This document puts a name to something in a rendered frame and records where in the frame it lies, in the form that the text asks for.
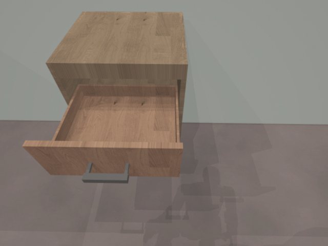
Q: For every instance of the handle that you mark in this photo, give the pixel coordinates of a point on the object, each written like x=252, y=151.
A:
x=105, y=177

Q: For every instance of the cabinet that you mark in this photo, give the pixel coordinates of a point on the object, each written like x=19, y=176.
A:
x=122, y=48

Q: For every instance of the drawer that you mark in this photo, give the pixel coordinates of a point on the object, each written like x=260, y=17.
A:
x=111, y=125

